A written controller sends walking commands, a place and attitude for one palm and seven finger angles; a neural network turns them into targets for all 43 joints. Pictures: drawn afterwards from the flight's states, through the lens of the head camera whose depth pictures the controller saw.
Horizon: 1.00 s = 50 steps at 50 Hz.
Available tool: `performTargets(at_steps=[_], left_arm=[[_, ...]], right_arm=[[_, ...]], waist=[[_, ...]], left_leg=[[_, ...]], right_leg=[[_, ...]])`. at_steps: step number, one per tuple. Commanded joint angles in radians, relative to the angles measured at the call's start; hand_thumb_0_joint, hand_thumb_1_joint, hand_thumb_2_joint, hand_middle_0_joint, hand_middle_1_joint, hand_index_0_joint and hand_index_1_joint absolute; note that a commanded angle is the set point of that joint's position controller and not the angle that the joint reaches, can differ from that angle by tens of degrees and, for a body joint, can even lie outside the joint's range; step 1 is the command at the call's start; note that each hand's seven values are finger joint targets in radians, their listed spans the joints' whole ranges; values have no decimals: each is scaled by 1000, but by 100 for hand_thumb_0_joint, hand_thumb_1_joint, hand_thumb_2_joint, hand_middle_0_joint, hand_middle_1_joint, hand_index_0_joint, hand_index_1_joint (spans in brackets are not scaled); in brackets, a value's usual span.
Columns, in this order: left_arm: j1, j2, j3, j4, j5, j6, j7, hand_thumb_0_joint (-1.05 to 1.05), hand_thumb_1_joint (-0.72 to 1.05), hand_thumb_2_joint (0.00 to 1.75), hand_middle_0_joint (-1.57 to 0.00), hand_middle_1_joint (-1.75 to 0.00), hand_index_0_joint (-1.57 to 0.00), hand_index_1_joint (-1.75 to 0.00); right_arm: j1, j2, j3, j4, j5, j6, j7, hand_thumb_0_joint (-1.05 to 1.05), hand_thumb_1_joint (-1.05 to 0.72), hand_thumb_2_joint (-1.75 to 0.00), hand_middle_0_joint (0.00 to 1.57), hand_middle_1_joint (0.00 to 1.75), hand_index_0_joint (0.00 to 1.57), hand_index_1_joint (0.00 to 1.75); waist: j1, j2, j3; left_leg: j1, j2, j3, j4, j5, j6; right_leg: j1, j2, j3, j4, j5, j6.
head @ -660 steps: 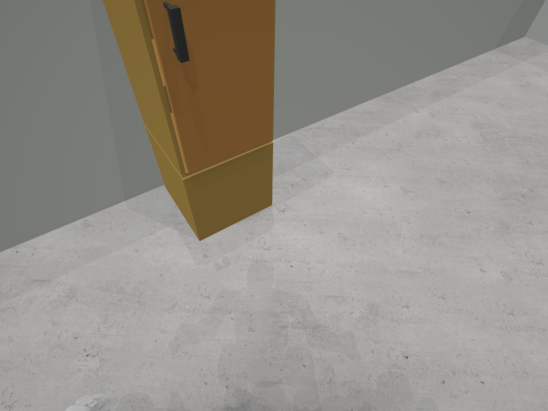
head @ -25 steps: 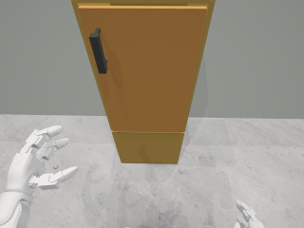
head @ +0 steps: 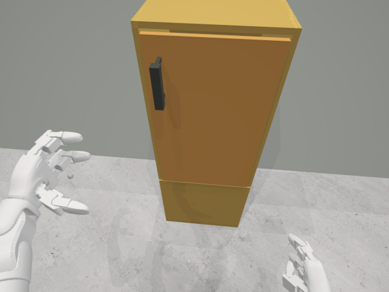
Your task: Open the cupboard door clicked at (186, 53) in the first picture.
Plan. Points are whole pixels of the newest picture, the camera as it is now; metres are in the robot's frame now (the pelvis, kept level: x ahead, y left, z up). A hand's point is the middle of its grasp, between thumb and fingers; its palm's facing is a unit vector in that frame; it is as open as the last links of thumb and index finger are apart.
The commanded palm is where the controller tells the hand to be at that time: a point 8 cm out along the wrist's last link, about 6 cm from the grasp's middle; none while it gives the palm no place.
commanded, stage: raise the hand with hooked fingers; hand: left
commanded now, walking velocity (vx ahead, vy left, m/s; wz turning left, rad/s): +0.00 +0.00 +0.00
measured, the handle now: (159, 83) +0.57 +0.16 +0.14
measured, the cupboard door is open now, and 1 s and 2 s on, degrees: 0 0 0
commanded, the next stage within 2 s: move the hooked fingers beside the handle in 0.74 s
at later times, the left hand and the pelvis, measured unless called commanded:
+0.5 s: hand (72, 154) +0.30 +0.26 +0.16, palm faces +0.06 -1.00 -0.04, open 14.0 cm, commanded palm +0.26 +0.30 +0.17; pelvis +0.00 -0.01 +0.01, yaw -1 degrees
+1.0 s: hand (79, 151) +0.31 +0.25 +0.16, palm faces +0.09 -1.00 -0.02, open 14.0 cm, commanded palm +0.29 +0.29 +0.16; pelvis -0.01 -0.03 +0.01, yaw +0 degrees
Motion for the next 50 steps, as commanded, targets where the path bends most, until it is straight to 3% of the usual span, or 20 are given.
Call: performTargets(at_steps=[1,5,9,10,11,14,15,20,21,26,27,29,30,32,36,40,42,46,47,50], left_arm=[[-303,269,108,-211,-20,-30,-15,0,-50,30,-30,-120,-30,-120],[-362,292,114,-139,-20,8,-29,0,-50,30,-30,-120,-30,-120],[-444,339,134,-160,-10,22,-35,0,-50,30,-30,-120,-30,-120],[-449,357,147,-155,-12,24,-35,0,-50,30,-30,-120,-30,-120],[-463,365,153,-144,-11,30,-37,0,-50,30,-30,-120,-30,-120],[-409,317,127,-51,-22,53,-55,0,-50,30,-30,-120,-30,-120],[-367,308,126,-5,-30,64,-65,0,-50,30,-30,-120,-30,-120],[-426,353,148,-134,-26,56,-57,0,-50,30,-30,-120,-30,-120],[-445,364,156,-172,-22,44,-48,0,-50,30,-30,-120,-30,-120],[-405,362,184,-123,-25,21,-25,0,-50,30,-30,-120,-30,-120],[-412,345,166,-111,-21,27,-28,0,-50,30,-30,-120,-30,-120],[-433,342,157,-114,-17,30,-29,0,-50,30,-30,-120,-30,-120],[-429,343,149,-103,-16,36,-31,0,-50,30,-30,-120,-30,-120],[-449,336,140,-128,-17,34,-35,0,-50,30,-30,-120,-30,-120],[-433,353,162,-136,-23,24,-38,0,-50,30,-30,-120,-30,-120],[-412,334,148,-77,-28,39,-40,0,-50,30,-30,-120,-30,-120],[-424,344,151,-73,-23,45,-38,0,-50,30,-30,-120,-30,-120],[-582,364,125,-27,-11,32,-31,0,-50,30,-30,-120,-30,-120],[-636,341,92,-12,-5,24,-30,0,-50,30,-30,-120,-30,-120],[-690,377,102,56,7,1,-25,0,-50,30,-30,-120,-30,-120]], right_arm=[[-73,-146,-61,-138,4,-35,-15,0,-90,-90,20,30,20,30],[-78,-146,-55,-132,8,-22,-21,0,-90,-90,20,30,20,30],[-87,-146,-53,-139,12,-21,-24,0,-90,-90,20,30,20,30],[-84,-146,-52,-138,11,-19,-23,0,-90,-90,20,30,20,30],[-87,-147,-51,-140,12,-18,-22,0,-90,-90,20,30,20,30],[-78,-150,-56,-134,17,-14,-20,0,-90,-90,20,30,20,30],[-69,-153,-57,-133,17,-11,-15,0,-90,-90,20,30,20,30],[-85,-155,-65,-155,18,-7,-2,0,-90,-90,20,30,20,30],[-90,-151,-66,-158,17,-10,-2,0,-90,-90,20,30,20,30],[-76,-150,-69,-139,12,-10,-10,0,-90,-90,20,30,20,30],[-81,-149,-67,-136,16,-9,-12,0,-90,-90,20,30,20,30],[-85,-148,-68,-137,17,-10,-16,0,-90,-90,20,30,20,30],[-84,-149,-67,-137,17,-7,-16,0,-90,-90,20,30,20,30],[-91,-146,-67,-139,19,-9,-17,0,-90,-90,20,30,20,30],[-92,-144,-67,-144,17,-11,-19,0,-90,-90,20,30,20,30],[-89,-145,-66,-140,21,-6,-20,0,-90,-90,20,30,20,30],[-96,-145,-65,-144,23,-5,-21,0,-90,-90,20,30,20,30],[-87,-150,-64,-122,26,0,-34,0,-90,-90,20,30,20,30],[-84,-150,-62,-119,26,-1,-38,0,-90,-90,20,30,20,30],[-68,-156,-63,-104,24,-3,-43,0,-90,-90,20,30,20,30]], waist=[[-12,68,-193],[-16,42,-142],[-15,99,-189],[-11,74,-185],[-10,91,-186],[-15,39,-148],[-10,-14,-127],[-4,41,-198],[-5,90,-215],[-9,12,-181],[-13,51,-160],[-16,62,-168],[-16,29,-153],[-19,65,-173],[-11,36,-204],[-13,-10,-149],[-12,13,-151],[-46,9,-127],[-57,25,-133],[-57,18,-165]], left_leg=[[184,19,-83,-137,295,-30],[175,17,-86,-166,223,-26],[219,15,-90,-183,243,-27],[218,15,-89,-186,247,-25],[216,13,-88,-192,244,-24],[203,13,-79,-195,234,-20],[179,11,-74,-191,228,-17],[202,7,-57,-170,266,-14],[217,5,-55,-173,268,-14],[196,6,-41,-174,264,-7],[193,4,-35,-174,253,-7],[196,4,-37,-175,240,-8],[188,5,-33,-169,232,-4],[199,3,-33,-169,236,-4],[204,1,-32,-161,256,-2],[170,1,-31,-163,215,-4],[164,-2,-31,-162,199,-3],[152,1,-33,-152,145,-2],[157,-1,-35,-152,135,-3],[153,0,-38,-141,130,-1]], right_leg=[[18,44,8,-78,257,-34],[14,46,10,-117,202,-35],[37,41,13,-131,211,-38],[55,42,15,-140,217,-39],[55,42,16,-144,217,-40],[39,41,12,-152,225,-36],[45,41,16,-156,231,-35],[71,36,30,-140,272,-33],[71,36,33,-142,271,-34],[71,37,33,-147,292,-25],[59,34,38,-149,286,-25],[59,30,39,-150,273,-24],[57,30,47,-155,270,-22],[63,27,49,-152,277,-23],[83,28,49,-144,307,-19],[57,28,48,-151,262,-14],[50,24,57,-153,247,-14],[7,21,74,-169,173,-8],[-2,21,71,-166,158,-10],[7,19,82,-163,144,-12]])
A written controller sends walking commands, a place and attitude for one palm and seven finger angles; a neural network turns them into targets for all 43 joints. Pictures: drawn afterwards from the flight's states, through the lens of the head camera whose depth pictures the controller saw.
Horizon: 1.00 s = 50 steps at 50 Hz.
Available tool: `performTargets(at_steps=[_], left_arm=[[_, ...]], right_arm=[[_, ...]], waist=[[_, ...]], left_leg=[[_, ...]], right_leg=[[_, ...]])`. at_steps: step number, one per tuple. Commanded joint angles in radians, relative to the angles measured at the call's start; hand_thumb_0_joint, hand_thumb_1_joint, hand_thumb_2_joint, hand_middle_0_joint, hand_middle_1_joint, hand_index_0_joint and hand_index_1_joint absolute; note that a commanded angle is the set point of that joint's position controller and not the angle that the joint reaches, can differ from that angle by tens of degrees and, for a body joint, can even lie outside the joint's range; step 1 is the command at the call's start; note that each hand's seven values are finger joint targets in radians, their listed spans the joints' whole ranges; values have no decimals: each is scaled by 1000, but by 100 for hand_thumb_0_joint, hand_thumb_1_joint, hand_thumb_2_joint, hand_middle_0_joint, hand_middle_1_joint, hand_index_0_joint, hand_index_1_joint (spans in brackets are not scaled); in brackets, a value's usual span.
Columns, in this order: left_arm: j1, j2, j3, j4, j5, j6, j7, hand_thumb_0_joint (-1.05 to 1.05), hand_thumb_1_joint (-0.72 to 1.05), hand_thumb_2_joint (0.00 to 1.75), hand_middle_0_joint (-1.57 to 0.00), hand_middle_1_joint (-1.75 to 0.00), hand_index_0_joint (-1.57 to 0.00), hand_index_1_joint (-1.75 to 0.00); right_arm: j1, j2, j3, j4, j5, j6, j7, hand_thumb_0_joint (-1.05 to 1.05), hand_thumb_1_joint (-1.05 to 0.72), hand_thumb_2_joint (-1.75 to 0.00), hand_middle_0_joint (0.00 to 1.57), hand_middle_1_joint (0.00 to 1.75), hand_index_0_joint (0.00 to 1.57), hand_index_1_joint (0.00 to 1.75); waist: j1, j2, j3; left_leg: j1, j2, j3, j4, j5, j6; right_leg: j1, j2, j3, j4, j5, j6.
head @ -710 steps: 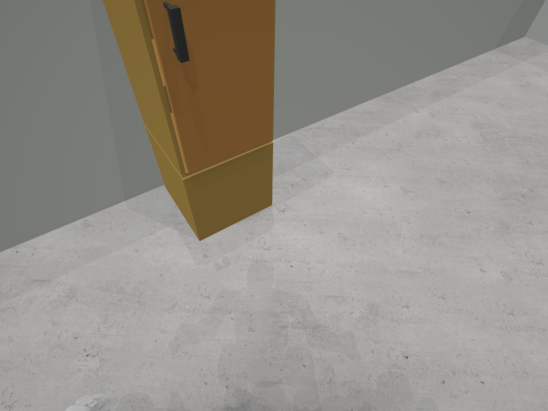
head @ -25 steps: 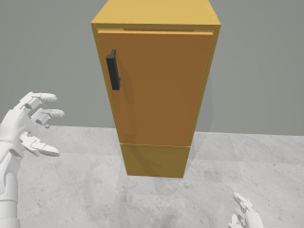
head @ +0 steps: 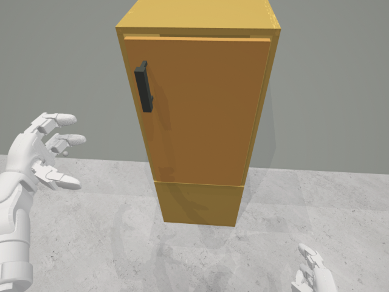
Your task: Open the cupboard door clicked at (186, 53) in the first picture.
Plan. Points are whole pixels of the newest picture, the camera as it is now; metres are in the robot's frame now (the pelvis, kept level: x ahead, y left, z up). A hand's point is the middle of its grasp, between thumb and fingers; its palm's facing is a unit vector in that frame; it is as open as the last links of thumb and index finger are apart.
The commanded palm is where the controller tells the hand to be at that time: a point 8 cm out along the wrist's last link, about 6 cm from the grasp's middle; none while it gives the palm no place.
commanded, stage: move the hooked fingers beside the handle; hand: left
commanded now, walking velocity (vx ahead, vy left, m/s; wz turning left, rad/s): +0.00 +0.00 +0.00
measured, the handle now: (146, 86) +0.57 +0.19 +0.14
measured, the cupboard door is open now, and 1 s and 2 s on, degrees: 0 0 0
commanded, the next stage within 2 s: none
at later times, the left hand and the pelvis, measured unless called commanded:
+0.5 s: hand (91, 127) +0.39 +0.26 +0.15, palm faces +0.05 -1.00 -0.01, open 14.0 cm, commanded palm +0.37 +0.30 +0.15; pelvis +0.01 +0.01 +0.00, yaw -1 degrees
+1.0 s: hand (105, 109) +0.45 +0.25 +0.15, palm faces +0.03 -1.00 +0.00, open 14.0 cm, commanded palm +0.43 +0.30 +0.15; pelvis +0.01 +0.02 -0.01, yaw -1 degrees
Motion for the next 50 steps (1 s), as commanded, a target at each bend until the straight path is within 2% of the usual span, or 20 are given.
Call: performTargets(at_steps=[1,2,5,7,10,12,15,17,20,23,27,31,33,36,37,38,42,45,48,50], left_arm=[[-486,308,49,-168,-8,-98,0,0,-50,30,-30,-120,-30,-120],[-519,281,18,-166,-4,-104,-1,0,-50,30,-30,-120,-30,-120],[-477,322,59,-108,1,-108,2,0,-50,30,-30,-120,-30,-120],[-491,280,22,-92,5,-103,1,0,-50,30,-30,-120,-30,-120],[-438,308,63,-42,6,-94,19,0,-50,30,-30,-120,-30,-120],[-462,279,43,-66,9,-94,29,0,-50,30,-30,-120,-30,-120],[-484,331,81,-81,21,-100,50,0,-50,30,-30,-120,-30,-120],[-530,292,48,-93,28,-105,57,0,-50,30,-30,-120,-30,-120],[-548,307,55,-85,30,-118,64,0,-50,30,-30,-120,-30,-120],[-646,276,10,-44,44,-120,65,0,-50,30,-30,-120,-30,-120],[-679,255,-15,-11,49,-129,70,0,-50,30,-30,-120,-30,-120],[-699,270,-6,68,56,-131,77,0,-50,30,-30,-120,-30,-120],[-723,283,3,87,66,-137,81,0,-50,30,-30,-120,-30,-120],[-772,271,-17,120,73,-152,90,0,-50,30,-30,-120,-30,-120],[-795,302,7,126,78,-162,95,0,-50,30,-30,-120,-30,-120],[-801,282,-10,141,79,-167,95,0,-50,30,-30,-120,-30,-120],[-840,328,17,220,89,-190,94,0,-50,30,-30,-120,-30,-120],[-931,321,-17,313,97,-207,86,0,-50,30,-30,-120,-30,-120],[-1022,345,-18,334,112,-247,80,0,-50,30,-30,-120,-30,-120],[-1018,334,-22,343,105,-272,77,0,-50,30,-30,-120,-30,-120]], right_arm=[[-81,-124,-52,-132,-2,-52,-15,0,-90,-90,20,30,20,30],[-78,-121,-49,-132,-3,-54,-14,0,-90,-90,20,30,20,30],[-56,-129,-55,-133,-5,-48,-8,0,-90,-90,20,30,20,30],[-58,-126,-53,-139,-2,-46,-1,0,-90,-90,20,30,20,30],[-40,-133,-58,-142,-5,-37,9,0,-90,-90,20,30,20,30],[-39,-130,-62,-150,-5,-33,15,0,-90,-90,20,30,20,30],[-21,-138,-66,-146,-7,-18,19,0,-90,-90,20,30,20,30],[-20,-131,-66,-148,-7,-14,19,0,-90,-90,20,30,20,30],[2,-138,-71,-137,-9,-5,17,0,-90,-90,20,30,20,30],[13,-138,-71,-118,-9,1,11,0,-90,-90,20,30,20,30],[30,-142,-74,-109,-12,6,13,0,-90,-90,20,30,20,30],[45,-147,-74,-101,-14,23,19,0,-90,-90,20,30,20,30],[54,-148,-77,-100,-17,31,22,0,-90,-90,20,30,20,30],[66,-149,-78,-100,-18,40,28,0,-90,-90,20,30,20,30],[76,-154,-80,-94,-20,45,27,0,-90,-90,20,30,20,30],[78,-152,-80,-94,-20,48,30,0,-90,-90,20,30,20,30],[102,-161,-82,-84,-23,63,33,0,-90,-90,20,30,20,30],[123,-166,-80,-67,-22,78,31,0,-90,-90,20,30,20,30],[144,-171,-85,-58,-27,80,33,0,-90,-90,20,30,20,30],[163,-173,-90,-55,-29,82,36,0,-90,-90,20,30,20,30]], waist=[[-43,32,-204],[-47,57,-216],[-27,13,-267],[-28,35,-249],[-10,-23,-235],[-13,-5,-249],[-12,-21,-268],[-25,23,-269],[-34,-23,-275],[-59,44,-259],[-61,21,-300],[-64,-15,-289],[-60,20,-308],[-70,5,-311],[-70,6,-323],[-75,14,-325],[-78,-10,-329],[-108,-18,-281],[-114,55,-344],[-115,37,-385]], left_leg=[[101,-26,-24,-55,89,34],[116,-27,-28,-56,102,34],[112,-25,-27,-46,157,34],[112,-25,-29,-51,171,33],[85,-23,-31,-55,181,32],[100,-22,-25,-57,194,33],[98,-20,-22,-54,225,33],[114,-20,-18,-54,228,33],[119,-15,-18,-48,238,36],[130,-16,-23,-48,221,32],[150,-13,-32,-41,262,30],[123,-13,-33,-35,262,32],[127,-13,-32,-30,285,28],[124,-10,-37,-22,284,29],[126,-10,-40,-20,296,27],[129,-11,-37,-18,294,27],[97,-9,-35,-9,279,30],[56,-9,-29,-1,224,35],[86,-10,-41,11,221,29],[108,-7,-43,27,273,30]], right_leg=[[-27,-14,94,-97,126,23],[-32,-13,85,-88,147,18],[11,-12,78,-67,214,17],[-11,-9,68,-59,238,13],[-2,-5,61,-54,246,12],[-13,-5,60,-49,262,13],[10,-4,61,-43,289,12],[-9,-2,62,-43,290,12],[-11,2,61,-43,295,13],[-53,3,60,-48,269,10],[-50,4,54,-36,297,7],[-58,5,53,-31,302,8],[-55,3,54,-22,318,6],[-72,5,54,-19,309,7],[-68,5,54,-14,318,5],[-76,6,55,-14,315,6],[-76,6,59,-6,315,7],[-117,5,61,-8,275,10],[-139,6,66,3,255,6],[-132,12,64,12,286,6]])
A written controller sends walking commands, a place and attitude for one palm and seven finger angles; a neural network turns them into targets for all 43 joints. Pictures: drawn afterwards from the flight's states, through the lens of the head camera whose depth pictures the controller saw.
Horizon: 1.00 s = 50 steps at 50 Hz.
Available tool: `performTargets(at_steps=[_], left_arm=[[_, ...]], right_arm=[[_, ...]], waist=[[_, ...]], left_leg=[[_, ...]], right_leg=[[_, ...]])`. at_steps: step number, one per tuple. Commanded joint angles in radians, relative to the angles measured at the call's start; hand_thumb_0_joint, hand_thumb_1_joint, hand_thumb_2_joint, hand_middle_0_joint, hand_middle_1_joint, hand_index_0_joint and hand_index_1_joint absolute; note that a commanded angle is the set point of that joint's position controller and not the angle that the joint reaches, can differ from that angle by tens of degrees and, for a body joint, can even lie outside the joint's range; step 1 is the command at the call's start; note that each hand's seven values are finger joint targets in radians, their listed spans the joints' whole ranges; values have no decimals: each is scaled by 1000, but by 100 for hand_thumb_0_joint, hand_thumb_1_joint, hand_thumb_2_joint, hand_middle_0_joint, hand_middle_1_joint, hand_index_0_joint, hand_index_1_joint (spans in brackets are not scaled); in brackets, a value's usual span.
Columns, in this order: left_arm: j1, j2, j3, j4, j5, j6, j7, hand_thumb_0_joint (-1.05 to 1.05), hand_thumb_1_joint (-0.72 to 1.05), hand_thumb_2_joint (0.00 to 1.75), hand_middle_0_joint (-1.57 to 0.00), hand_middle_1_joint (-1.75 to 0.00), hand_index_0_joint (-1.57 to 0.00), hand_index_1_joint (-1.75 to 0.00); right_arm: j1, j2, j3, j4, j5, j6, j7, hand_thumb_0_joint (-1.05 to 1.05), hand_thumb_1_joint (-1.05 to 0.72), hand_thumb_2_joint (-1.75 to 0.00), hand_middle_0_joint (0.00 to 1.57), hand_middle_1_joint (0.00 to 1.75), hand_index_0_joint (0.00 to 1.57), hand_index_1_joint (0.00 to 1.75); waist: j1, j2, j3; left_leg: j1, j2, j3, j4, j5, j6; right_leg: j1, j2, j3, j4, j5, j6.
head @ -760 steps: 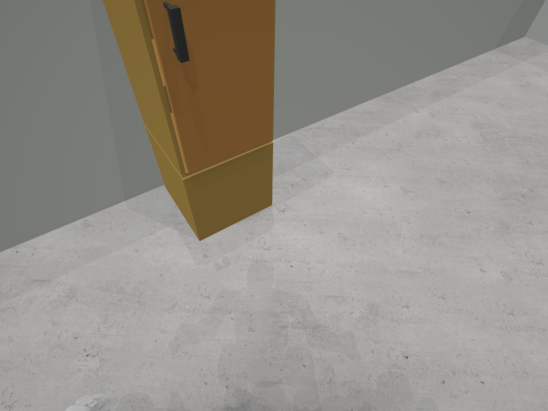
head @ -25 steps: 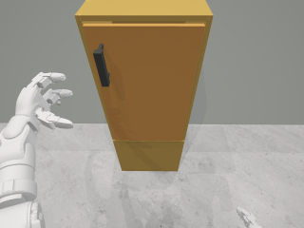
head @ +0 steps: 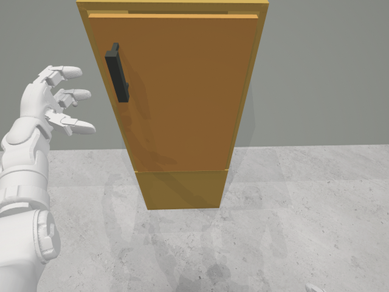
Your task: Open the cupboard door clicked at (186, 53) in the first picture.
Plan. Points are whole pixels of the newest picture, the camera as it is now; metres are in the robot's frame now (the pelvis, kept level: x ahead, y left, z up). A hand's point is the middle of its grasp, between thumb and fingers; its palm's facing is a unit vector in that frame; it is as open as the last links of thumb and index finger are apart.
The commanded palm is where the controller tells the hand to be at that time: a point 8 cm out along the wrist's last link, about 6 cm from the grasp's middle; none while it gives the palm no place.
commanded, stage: move the hooked fingers beside the handle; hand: left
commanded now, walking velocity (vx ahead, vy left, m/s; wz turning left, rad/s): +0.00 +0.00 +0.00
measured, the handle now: (119, 73) +0.56 +0.18 +0.14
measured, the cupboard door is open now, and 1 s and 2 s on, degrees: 0 0 0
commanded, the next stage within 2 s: slide the fingers in behind the handle in 1.24 s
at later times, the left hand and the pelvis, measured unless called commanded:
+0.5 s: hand (91, 82) +0.51 +0.23 +0.15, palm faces +0.03 -1.00 +0.01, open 14.0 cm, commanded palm +0.49 +0.28 +0.15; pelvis +0.00 +0.00 -0.01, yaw -1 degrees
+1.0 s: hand (87, 85) +0.51 +0.24 +0.14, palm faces +0.02 -1.00 +0.04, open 14.0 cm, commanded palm +0.49 +0.29 +0.14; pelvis +0.02 +0.01 -0.01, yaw -1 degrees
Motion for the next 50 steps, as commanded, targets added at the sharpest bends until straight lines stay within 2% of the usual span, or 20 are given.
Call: performTargets(at_steps=[1,3,5,7,9,10,16,18,20,22,26,28,31,34,40,42,45,46,48,50], left_arm=[[-514,284,40,-181,-22,-118,-15,0,-50,30,-30,-120,-30,-120],[-542,298,48,-104,-17,-120,-18,0,-50,30,-30,-120,-30,-120],[-552,311,50,-92,-7,-128,-18,0,-50,30,-30,-120,-30,-120],[-547,342,69,-42,3,-128,-15,0,-50,30,-30,-120,-30,-120],[-599,329,44,-46,14,-141,-15,0,-50,30,-30,-120,-30,-120],[-617,348,61,-41,13,-151,-11,0,-50,30,-30,-120,-30,-120],[-706,407,78,5,41,-174,-5,0,-50,30,-30,-120,-30,-120],[-718,396,64,77,48,-167,-2,0,-50,30,-30,-120,-30,-120],[-736,436,86,110,49,-166,-3,0,-50,30,-30,-120,-30,-120],[-795,431,55,113,69,-163,-3,0,-50,30,-30,-120,-30,-120],[-756,439,80,103,66,-180,-4,0,-50,30,-30,-120,-30,-120],[-723,440,94,128,61,-173,-8,0,-50,30,-30,-120,-30,-120],[-650,483,134,97,64,-167,-15,0,-50,30,-30,-120,-30,-120],[-627,511,154,44,68,-167,-15,0,-50,30,-30,-120,-30,-120],[-656,458,130,-67,33,-181,-29,0,-50,30,-30,-120,-30,-120],[-642,388,84,-83,27,-167,-36,0,-50,30,-30,-120,-30,-120],[-642,297,27,-89,8,-143,-36,0,-50,30,-30,-120,-30,-120],[-622,323,56,-75,9,-131,-29,0,-50,30,-30,-120,-30,-120],[-619,318,54,-23,10,-112,-19,0,-50,30,-30,-120,-30,-120],[-616,333,67,-53,16,-121,-4,0,-50,30,-30,-120,-30,-120]], right_arm=[[64,-162,-68,-82,-6,-26,-6,0,-90,-90,20,30,20,30],[82,-167,-70,-67,-8,-17,-4,0,-90,-90,20,30,20,30],[94,-170,-72,-70,-11,-8,0,0,-90,-90,20,30,20,30],[109,-174,-72,-68,-12,2,3,0,-90,-90,20,30,20,30],[118,-174,-74,-67,-14,10,5,0,-90,-90,20,30,20,30],[130,-175,-77,-63,-15,14,5,0,-90,-90,20,30,20,30],[166,-182,-78,-54,-21,31,6,0,-90,-90,20,30,20,30],[181,-185,-75,-43,-22,37,6,0,-90,-90,20,30,20,30],[200,-194,-73,-42,-26,42,3,0,-90,-90,20,30,20,30],[207,-193,-71,-41,-26,48,3,0,-90,-90,20,30,20,30],[237,-194,-76,-47,-37,58,9,0,-90,-90,20,30,20,30],[245,-194,-79,-48,-38,64,14,0,-90,-90,20,30,20,30],[248,-194,-81,-72,-39,83,20,0,-90,-90,20,30,20,30],[240,-191,-84,-86,-37,101,23,0,-90,-90,20,30,20,30],[228,-184,-90,-85,-33,111,22,0,-90,-90,20,30,20,30],[216,-175,-91,-80,-30,111,25,0,-90,-90,20,30,20,30],[215,-172,-93,-69,-30,106,28,0,-90,-90,20,30,20,30],[213,-175,-94,-65,-31,106,30,0,-90,-90,20,30,20,30],[207,-175,-89,-64,-33,109,31,0,-90,-90,20,30,20,30],[203,-175,-89,-77,-33,107,30,0,-90,-90,20,30,20,30]], waist=[[-20,58,-372],[-32,21,-333],[-25,57,-352],[-29,28,-340],[-43,68,-344],[-48,26,-348],[-69,105,-405],[-91,61,-354],[-93,34,-351],[-113,101,-360],[-97,104,-453],[-92,75,-449],[-61,86,-484],[-51,100,-469],[-68,151,-494],[-72,192,-493],[-84,162,-460],[-73,162,-467],[-79,105,-411],[-66,107,-431]], left_leg=[[244,2,-73,-37,293,3],[200,2,-71,-35,274,6],[195,-1,-66,-27,291,7],[166,1,-66,-24,270,9],[171,1,-68,-21,266,7],[165,5,-70,-13,276,11],[165,4,-69,5,261,10],[129,9,-73,7,225,11],[95,8,-72,13,222,16],[104,8,-73,18,218,13],[162,18,-86,38,308,5],[148,19,-77,47,324,8],[140,17,-63,53,387,9],[136,20,-57,55,411,8],[230,28,-68,69,496,7],[270,34,-74,75,541,0],[295,39,-89,77,573,-2],[290,40,-92,76,571,-6],[232,35,-85,69,510,-2],[228,30,-84,69,532,1]], right_leg=[[17,22,36,-37,295,-14],[4,23,33,-34,292,-11],[6,22,35,-25,301,-14],[-4,24,37,-23,292,-9],[-30,25,38,-22,278,-9],[-21,28,37,-19,287,-9],[-52,30,48,-12,268,-4],[-87,33,44,-17,237,-1],[-73,34,47,-13,246,-1],[-108,31,50,-13,234,3],[-110,40,38,12,272,-2],[-100,43,39,13,296,1],[-57,44,39,27,363,0],[-47,46,37,30,386,0],[-78,54,31,29,401,-4],[-114,53,28,26,397,-2],[-146,56,15,21,378,-4],[-145,55,16,23,376,-3],[-135,52,13,22,370,-2],[-111,48,16,30,386,-5]])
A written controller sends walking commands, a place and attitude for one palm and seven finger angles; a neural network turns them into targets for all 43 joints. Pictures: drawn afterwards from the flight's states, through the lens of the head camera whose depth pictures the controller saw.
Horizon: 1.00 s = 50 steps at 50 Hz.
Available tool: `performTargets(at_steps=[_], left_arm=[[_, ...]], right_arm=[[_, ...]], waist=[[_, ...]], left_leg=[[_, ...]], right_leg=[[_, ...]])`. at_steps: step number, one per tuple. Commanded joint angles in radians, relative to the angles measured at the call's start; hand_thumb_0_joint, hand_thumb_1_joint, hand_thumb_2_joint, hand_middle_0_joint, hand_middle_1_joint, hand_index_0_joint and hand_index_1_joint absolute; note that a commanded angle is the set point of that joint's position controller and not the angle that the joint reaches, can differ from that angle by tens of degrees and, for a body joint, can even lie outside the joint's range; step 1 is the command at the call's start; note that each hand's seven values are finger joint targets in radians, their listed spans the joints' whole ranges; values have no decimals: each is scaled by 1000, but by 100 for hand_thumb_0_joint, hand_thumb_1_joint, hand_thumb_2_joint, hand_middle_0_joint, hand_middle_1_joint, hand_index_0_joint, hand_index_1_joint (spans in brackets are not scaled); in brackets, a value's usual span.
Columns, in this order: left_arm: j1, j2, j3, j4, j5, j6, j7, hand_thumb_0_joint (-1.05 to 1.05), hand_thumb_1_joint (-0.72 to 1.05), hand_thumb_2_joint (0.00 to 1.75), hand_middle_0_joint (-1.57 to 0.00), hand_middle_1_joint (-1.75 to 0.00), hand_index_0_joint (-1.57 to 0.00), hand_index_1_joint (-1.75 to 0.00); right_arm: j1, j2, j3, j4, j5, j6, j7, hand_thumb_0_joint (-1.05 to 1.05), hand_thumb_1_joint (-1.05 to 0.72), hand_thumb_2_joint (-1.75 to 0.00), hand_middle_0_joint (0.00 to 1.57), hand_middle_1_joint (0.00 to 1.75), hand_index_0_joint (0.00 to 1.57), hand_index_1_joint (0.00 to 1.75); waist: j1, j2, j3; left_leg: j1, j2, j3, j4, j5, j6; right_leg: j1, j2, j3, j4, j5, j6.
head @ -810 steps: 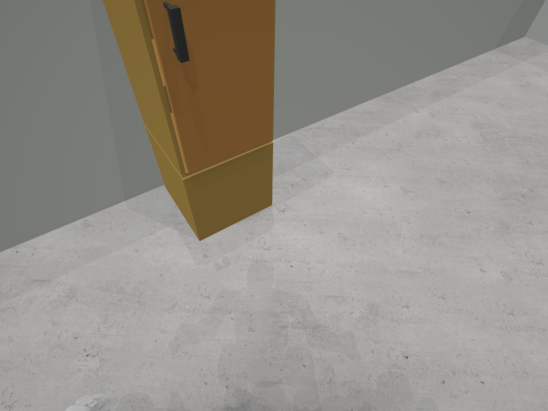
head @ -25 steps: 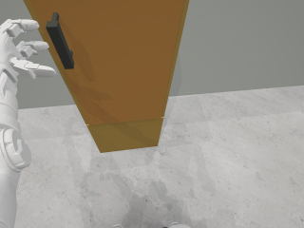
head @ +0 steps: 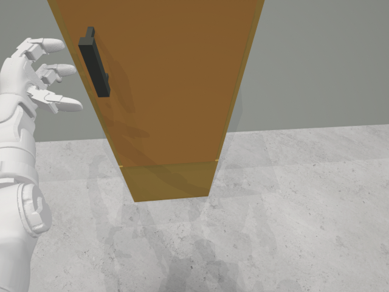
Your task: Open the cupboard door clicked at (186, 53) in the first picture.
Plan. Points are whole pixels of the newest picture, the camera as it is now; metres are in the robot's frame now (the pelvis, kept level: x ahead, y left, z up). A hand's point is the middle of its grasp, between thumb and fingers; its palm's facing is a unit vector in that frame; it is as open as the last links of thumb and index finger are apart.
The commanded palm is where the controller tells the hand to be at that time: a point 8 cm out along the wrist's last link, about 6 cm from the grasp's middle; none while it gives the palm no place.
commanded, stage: move the hooked fingers beside the handle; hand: left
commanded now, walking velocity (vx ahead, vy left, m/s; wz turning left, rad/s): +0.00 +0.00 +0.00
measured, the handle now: (97, 63) +0.53 +0.18 +0.15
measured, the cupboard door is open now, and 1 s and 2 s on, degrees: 0 0 0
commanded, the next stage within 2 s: slide the fingers in behind the handle in 0.24 s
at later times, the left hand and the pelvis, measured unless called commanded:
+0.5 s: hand (63, 81) +0.47 +0.23 +0.16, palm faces +0.06 -1.00 +0.01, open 14.0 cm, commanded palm +0.45 +0.27 +0.15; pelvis -0.02 -0.01 +0.00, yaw +1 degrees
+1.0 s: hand (86, 80) +0.48 +0.19 +0.16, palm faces +0.05 -1.00 +0.02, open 14.0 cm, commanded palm +0.45 +0.23 +0.15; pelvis -0.01 -0.01 +0.00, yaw +0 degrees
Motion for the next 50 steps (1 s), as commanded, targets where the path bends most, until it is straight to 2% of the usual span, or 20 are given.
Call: performTargets(at_steps=[1,5,7,8,12,15,17,18,19,23,24,26,28,31,34,36,41,44,46,50], left_arm=[[-467,281,41,-260,-8,-64,24,0,-50,30,-30,-120,-30,-120],[-440,217,11,-290,-21,-82,38,0,-50,30,-30,-120,-30,-120],[-420,257,44,-235,-16,-71,39,0,-50,30,-30,-120,-30,-120],[-434,232,15,-214,-13,-64,36,0,-50,30,-30,-120,-30,-120],[-482,251,12,-221,8,-81,48,0,-50,30,-30,-120,-30,-120],[-501,272,23,-171,-8,-95,39,0,-50,30,-30,-120,-30,-120],[-538,292,15,-138,7,-97,30,0,-50,30,-30,-120,-30,-120],[-555,257,-20,-141,9,-97,25,0,-50,30,-30,-120,-30,-120],[-574,267,-16,-141,13,-102,26,0,-50,30,-30,-120,-30,-120],[-578,232,-20,-163,-7,-121,21,0,-50,30,-30,-120,-30,-120],[-567,219,-26,-169,-11,-119,21,0,-50,30,-30,-120,-30,-120],[-536,206,-23,-128,-13,-106,29,0,-50,30,-30,-120,-30,-120],[-527,242,4,-101,-6,-85,46,0,-50,30,-30,-120,-30,-120],[-509,301,43,-145,18,-92,71,0,-50,30,-30,-120,-30,-120],[-522,280,33,-209,27,-117,87,0,-50,30,-30,-120,-30,-120],[-509,284,49,-214,17,-126,89,0,-50,30,-30,-120,-30,-120],[-493,188,-11,-250,11,-106,93,0,-50,30,-30,-120,-30,-120],[-472,181,2,-206,2,-84,109,0,-50,30,-30,-120,-30,-120],[-507,162,-13,-237,9,-88,119,0,-50,30,-30,-120,-30,-120],[-503,112,-35,-260,9,-100,142,0,-50,30,-30,-120,-30,-120]], right_arm=[[119,-181,-69,-67,-4,-18,-11,0,-90,-90,20,30,20,30],[103,-172,-68,-80,-3,-19,-3,0,-90,-90,20,30,20,30],[92,-175,-67,-79,1,-17,-6,0,-90,-90,20,30,20,30],[83,-174,-62,-83,3,-17,-8,0,-90,-90,20,30,20,30],[73,-172,-58,-89,3,-24,-13,0,-90,-90,20,30,20,30],[81,-180,-55,-79,4,-30,-22,0,-90,-90,20,30,20,30],[82,-182,-51,-70,7,-35,-26,0,-90,-90,20,30,20,30],[76,-179,-48,-72,7,-40,-26,0,-90,-90,20,30,20,30],[86,-182,-50,-63,6,-43,-28,0,-90,-90,20,30,20,30],[104,-180,-57,-52,0,-55,-26,0,-90,-90,20,30,20,30],[104,-179,-57,-51,0,-57,-23,0,-90,-90,20,30,20,30],[112,-180,-57,-46,-2,-55,-20,0,-90,-90,20,30,20,30],[120,-187,-57,-47,-3,-55,-18,0,-90,-90,20,30,20,30],[122,-184,-58,-67,-5,-52,-14,0,-90,-90,20,30,20,30],[123,-176,-64,-73,-6,-52,-8,0,-90,-90,20,30,20,30],[124,-177,-65,-71,-6,-50,-6,0,-90,-90,20,30,20,30],[113,-168,-68,-72,-2,-52,-3,0,-90,-90,20,30,20,30],[118,-171,-70,-60,-4,-52,-2,0,-90,-90,20,30,20,30],[112,-166,-68,-63,-6,-56,0,0,-90,-90,20,30,20,30],[112,-159,-71,-56,-8,-61,6,0,-90,-90,20,30,20,30]], waist=[[-3,135,-415],[-5,98,-423],[1,63,-388],[-8,52,-349],[-7,106,-354],[-28,21,-326],[-33,50,-313],[-39,107,-314],[-46,102,-316],[-39,105,-398],[-34,132,-403],[-31,93,-365],[-28,50,-327],[-7,59,-375],[-7,102,-404],[-4,86,-404],[-8,127,-389],[-16,43,-349],[-13,84,-365],[-18,64,-375]], left_leg=[[411,13,-89,-25,626,-15],[433,15,-95,-19,658,-16],[380,10,-82,-31,574,-11],[347,5,-77,-40,516,-9],[344,-3,-81,-47,434,-8],[293,-4,-75,-50,368,2],[270,-7,-78,-57,322,1],[280,-10,-75,-57,302,-2],[291,-6,-86,-55,294,-3],[347,-3,-95,-46,349,-6],[355,-2,-93,-46,364,-9],[326,-2,-93,-48,356,-7],[263,-5,-83,-58,304,1],[249,-10,-69,-56,327,4],[297,-7,-67,-50,363,-1],[300,-4,-69,-51,380,-1],[347,0,-71,-54,412,-6],[310,1,-68,-58,380,-2],[326,-3,-68,-57,402,-4],[365,-1,-75,-43,453,-4]], right_leg=[[43,30,12,-6,438,-18],[56,33,9,-3,448,-19],[76,30,15,-10,438,-16],[70,28,13,-13,419,-16],[57,23,20,-17,362,-21],[82,22,26,-27,352,-18],[66,19,30,-29,319,-17],[42,17,33,-31,296,-19],[21,18,29,-33,272,-20],[33,23,24,-26,298,-21],[31,24,23,-24,303,-22],[23,26,17,-26,294,-21],[41,24,24,-34,279,-17],[96,21,32,-24,319,-17],[88,26,31,-19,337,-19],[98,30,28,-17,352,-20],[61,32,20,-20,348,-23],[66,32,18,-29,340,-19],[68,29,20,-20,354,-21],[59,32,16,-16,375,-22]])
